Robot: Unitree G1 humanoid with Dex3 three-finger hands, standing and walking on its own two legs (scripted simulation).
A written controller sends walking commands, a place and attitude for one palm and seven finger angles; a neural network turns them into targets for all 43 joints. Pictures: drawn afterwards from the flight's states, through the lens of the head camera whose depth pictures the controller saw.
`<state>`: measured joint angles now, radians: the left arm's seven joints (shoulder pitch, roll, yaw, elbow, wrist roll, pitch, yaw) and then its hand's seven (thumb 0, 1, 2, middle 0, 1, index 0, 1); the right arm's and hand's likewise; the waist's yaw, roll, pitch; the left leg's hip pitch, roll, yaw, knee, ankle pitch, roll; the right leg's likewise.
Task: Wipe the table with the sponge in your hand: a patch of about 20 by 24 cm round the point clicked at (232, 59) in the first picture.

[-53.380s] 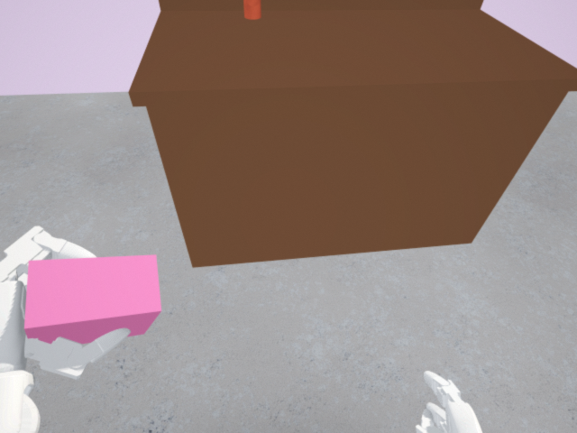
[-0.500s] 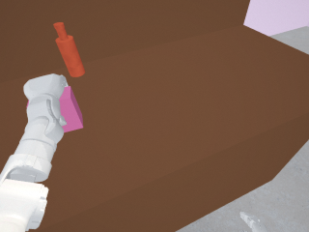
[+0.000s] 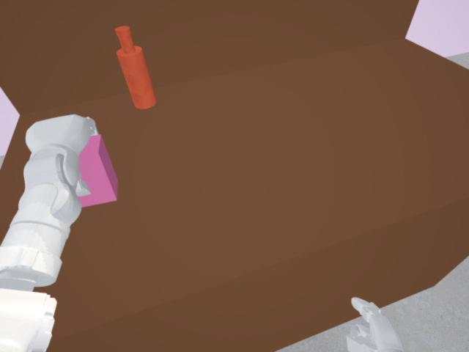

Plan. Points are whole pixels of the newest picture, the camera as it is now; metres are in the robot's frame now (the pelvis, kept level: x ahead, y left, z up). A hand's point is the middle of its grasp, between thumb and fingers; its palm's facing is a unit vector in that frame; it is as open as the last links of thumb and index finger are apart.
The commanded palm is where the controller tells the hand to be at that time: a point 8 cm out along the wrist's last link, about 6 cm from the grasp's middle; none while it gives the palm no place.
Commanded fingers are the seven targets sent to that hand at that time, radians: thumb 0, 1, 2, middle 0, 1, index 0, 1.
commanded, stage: wipe back along the first lane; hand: left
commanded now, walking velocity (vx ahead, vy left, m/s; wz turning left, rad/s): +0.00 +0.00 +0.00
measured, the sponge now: (82, 180) +0.36 +0.33 +0.11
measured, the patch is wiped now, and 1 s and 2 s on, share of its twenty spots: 0.95 0.95 0.95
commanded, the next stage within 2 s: lift the sponge slowly off the table in 1.52 s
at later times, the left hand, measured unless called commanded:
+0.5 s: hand (72, 187) +0.31 +0.30 +0.15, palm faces +0.05 -0.04 -1.00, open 10.3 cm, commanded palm +0.28 +0.29 +0.18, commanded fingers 0.00 0.10 1.30 -1.20 -1.60 -1.20 -1.60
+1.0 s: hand (72, 204) +0.28 +0.28 +0.15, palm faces +0.12 -0.04 -0.99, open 10.3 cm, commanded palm +0.23 +0.27 +0.17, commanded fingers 0.00 0.10 1.30 -1.20 -1.60 -1.20 -1.60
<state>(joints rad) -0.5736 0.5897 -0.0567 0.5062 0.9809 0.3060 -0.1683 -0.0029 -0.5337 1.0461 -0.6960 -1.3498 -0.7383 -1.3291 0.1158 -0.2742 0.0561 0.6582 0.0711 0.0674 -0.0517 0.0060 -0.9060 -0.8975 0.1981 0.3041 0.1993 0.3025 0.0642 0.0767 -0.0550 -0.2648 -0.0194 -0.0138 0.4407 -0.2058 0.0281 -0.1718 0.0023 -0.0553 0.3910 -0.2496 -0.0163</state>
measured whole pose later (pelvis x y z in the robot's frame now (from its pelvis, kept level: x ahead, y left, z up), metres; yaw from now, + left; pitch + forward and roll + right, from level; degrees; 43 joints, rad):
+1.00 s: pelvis -0.01 -0.01 -0.01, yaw -2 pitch -1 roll +0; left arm -0.12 0.54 -0.02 -0.01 0.92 0.45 -0.10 -0.01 -0.50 1.05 -0.65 -1.40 -0.69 -1.38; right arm 0.07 -0.29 0.06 0.64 0.07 0.09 -0.03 0.01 -0.91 -0.90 0.20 0.30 0.20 0.30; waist 0.09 0.11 -0.07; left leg -0.24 0.00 0.01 0.50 -0.23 0.01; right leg -0.17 0.02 -0.03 0.48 -0.28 -0.03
